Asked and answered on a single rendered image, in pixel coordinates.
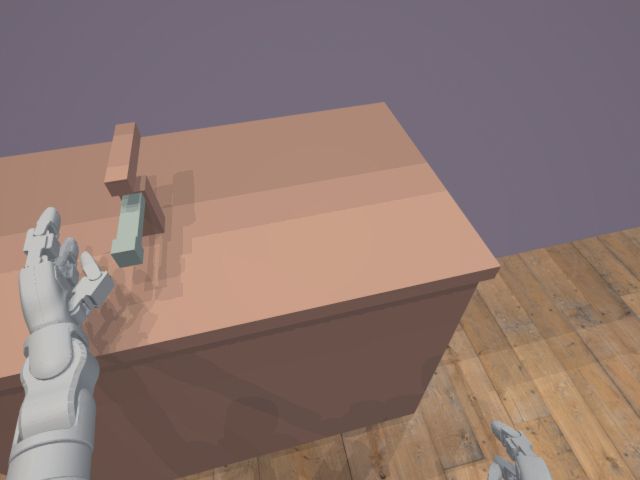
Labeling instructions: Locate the left robot forearm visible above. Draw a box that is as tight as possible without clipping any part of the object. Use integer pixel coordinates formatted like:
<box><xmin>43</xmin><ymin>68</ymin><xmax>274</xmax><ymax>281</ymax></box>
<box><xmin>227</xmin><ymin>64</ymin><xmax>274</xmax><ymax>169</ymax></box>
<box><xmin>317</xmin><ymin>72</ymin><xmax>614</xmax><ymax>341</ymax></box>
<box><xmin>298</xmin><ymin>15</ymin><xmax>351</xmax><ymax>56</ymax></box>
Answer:
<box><xmin>6</xmin><ymin>323</ymin><xmax>100</xmax><ymax>480</ymax></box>

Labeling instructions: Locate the right robot hand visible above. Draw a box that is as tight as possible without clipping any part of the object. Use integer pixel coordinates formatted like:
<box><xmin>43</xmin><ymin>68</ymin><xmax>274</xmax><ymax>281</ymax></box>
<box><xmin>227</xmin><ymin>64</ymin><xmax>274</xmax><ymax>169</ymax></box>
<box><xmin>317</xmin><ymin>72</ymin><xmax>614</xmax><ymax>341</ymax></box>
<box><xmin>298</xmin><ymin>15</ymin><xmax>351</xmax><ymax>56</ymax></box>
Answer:
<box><xmin>483</xmin><ymin>420</ymin><xmax>553</xmax><ymax>480</ymax></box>

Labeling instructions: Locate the tap lever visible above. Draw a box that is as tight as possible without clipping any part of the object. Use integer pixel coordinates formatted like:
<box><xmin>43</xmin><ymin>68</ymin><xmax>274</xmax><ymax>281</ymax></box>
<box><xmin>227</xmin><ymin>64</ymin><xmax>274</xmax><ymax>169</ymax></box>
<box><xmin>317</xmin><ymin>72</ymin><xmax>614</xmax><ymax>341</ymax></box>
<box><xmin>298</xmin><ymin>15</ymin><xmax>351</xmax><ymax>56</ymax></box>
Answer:
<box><xmin>111</xmin><ymin>192</ymin><xmax>145</xmax><ymax>268</ymax></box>

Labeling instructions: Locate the counter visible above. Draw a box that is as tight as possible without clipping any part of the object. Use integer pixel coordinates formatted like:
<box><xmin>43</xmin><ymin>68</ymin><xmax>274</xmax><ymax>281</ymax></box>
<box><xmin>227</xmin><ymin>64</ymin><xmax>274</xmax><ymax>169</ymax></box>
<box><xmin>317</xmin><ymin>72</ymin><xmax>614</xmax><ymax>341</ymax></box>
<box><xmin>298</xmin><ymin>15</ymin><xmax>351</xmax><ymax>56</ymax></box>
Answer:
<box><xmin>0</xmin><ymin>102</ymin><xmax>501</xmax><ymax>480</ymax></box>

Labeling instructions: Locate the left robot hand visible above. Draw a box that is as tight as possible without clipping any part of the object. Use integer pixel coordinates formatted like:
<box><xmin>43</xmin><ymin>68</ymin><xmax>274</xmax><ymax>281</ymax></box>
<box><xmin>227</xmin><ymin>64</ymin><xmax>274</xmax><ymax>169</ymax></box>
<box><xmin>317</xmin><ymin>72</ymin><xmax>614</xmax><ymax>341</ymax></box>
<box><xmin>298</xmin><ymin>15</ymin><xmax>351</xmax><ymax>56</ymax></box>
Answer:
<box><xmin>19</xmin><ymin>207</ymin><xmax>115</xmax><ymax>335</ymax></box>

